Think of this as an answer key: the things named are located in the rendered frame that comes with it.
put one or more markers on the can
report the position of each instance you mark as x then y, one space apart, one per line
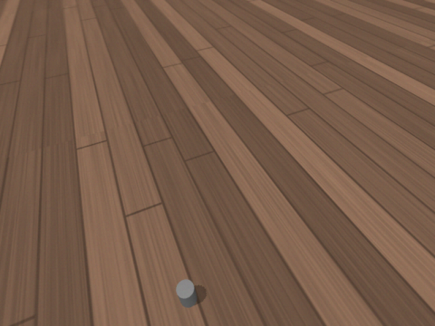
186 293

